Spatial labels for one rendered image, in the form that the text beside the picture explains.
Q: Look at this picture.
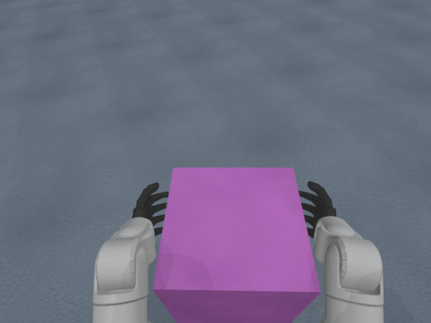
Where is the robot right hand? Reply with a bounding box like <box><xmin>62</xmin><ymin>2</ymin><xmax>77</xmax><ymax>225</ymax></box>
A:
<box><xmin>298</xmin><ymin>181</ymin><xmax>336</xmax><ymax>238</ymax></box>

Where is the robot right forearm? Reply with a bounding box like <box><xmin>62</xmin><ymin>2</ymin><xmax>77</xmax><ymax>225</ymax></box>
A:
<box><xmin>313</xmin><ymin>216</ymin><xmax>384</xmax><ymax>323</ymax></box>

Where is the robot left hand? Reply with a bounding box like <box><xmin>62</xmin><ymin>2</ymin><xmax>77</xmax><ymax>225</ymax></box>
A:
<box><xmin>132</xmin><ymin>182</ymin><xmax>169</xmax><ymax>236</ymax></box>

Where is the robot left forearm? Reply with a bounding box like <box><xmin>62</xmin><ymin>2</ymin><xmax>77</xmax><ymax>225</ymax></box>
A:
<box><xmin>92</xmin><ymin>217</ymin><xmax>156</xmax><ymax>323</ymax></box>

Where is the carton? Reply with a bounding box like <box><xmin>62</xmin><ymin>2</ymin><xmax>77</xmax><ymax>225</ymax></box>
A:
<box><xmin>152</xmin><ymin>168</ymin><xmax>321</xmax><ymax>323</ymax></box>

